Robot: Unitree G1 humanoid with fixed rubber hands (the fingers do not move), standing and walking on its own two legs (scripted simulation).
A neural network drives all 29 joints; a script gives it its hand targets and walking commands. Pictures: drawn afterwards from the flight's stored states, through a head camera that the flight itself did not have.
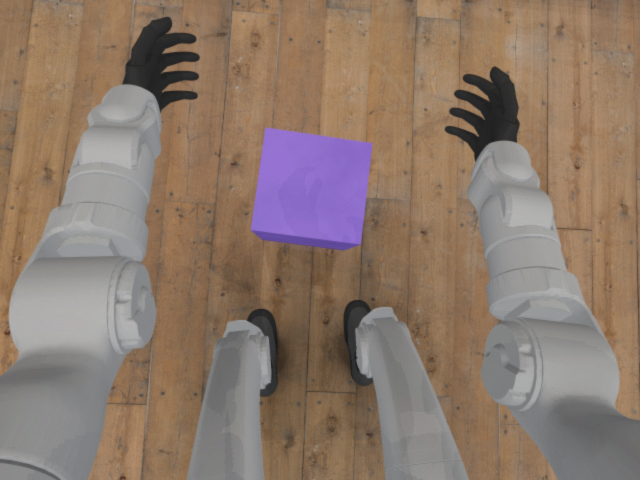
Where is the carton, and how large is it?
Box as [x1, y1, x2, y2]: [251, 127, 372, 249]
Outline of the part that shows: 265,127 251,230 262,239 321,247 346,249 360,244 372,143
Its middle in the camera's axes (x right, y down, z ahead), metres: -0.03 -0.09 +0.87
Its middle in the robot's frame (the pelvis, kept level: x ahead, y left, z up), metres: +0.49 -0.03 -0.51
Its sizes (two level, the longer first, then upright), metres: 0.210 0.200 0.250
